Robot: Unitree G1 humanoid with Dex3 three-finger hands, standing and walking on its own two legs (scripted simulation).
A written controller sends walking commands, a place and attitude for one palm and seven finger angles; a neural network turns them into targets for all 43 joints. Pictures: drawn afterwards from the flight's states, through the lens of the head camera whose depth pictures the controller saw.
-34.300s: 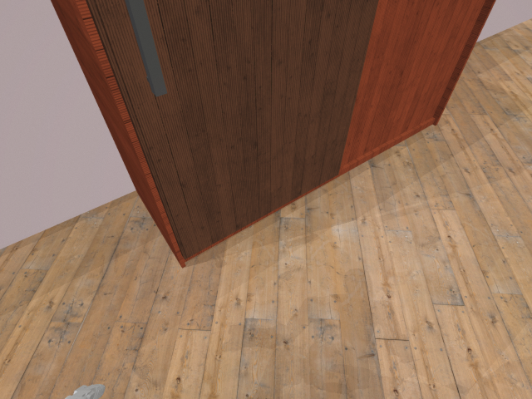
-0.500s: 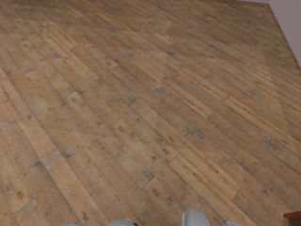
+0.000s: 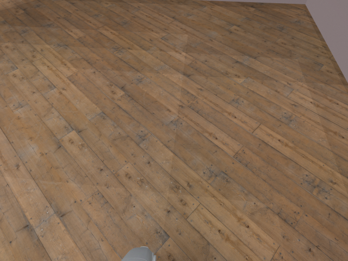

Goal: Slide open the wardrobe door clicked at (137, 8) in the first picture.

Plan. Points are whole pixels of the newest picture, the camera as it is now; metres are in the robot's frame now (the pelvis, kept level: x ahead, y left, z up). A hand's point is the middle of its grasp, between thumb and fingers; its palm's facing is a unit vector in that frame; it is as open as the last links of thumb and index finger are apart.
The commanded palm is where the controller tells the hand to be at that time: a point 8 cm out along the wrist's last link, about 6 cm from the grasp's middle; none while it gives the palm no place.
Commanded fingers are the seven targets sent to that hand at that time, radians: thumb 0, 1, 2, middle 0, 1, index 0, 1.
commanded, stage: turn to face it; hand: left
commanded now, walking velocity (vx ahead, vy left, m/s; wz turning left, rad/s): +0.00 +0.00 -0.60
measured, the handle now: out of the picture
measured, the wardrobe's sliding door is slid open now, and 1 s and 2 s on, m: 0.00 0.00 0.00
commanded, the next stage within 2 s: none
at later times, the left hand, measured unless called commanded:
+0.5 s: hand (112, 226) +0.21 +0.19 -0.16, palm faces -0.29 -0.92 -0.24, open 7.4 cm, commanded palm none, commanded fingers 0.00 0.90 0.90 -0.20 -0.30 -0.20 -0.30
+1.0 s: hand (140, 207) +0.27 +0.13 -0.18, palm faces -0.56 -0.81 -0.18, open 7.4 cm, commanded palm none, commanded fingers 0.00 0.90 0.90 -0.20 -0.30 -0.20 -0.30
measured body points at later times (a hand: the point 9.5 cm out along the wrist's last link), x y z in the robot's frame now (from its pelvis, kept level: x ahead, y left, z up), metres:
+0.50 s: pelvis +0.03 +0.02 -0.01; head +0.08 +0.01 +0.44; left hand +0.23 +0.24 -0.14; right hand +0.02 -0.25 -0.14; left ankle +0.05 +0.14 -0.74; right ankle -0.01 -0.12 -0.71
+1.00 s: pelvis +0.07 +0.02 +0.00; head +0.13 +0.01 +0.44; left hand +0.30 +0.17 -0.16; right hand -0.02 -0.23 -0.13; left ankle +0.14 +0.10 -0.74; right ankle -0.05 -0.07 -0.65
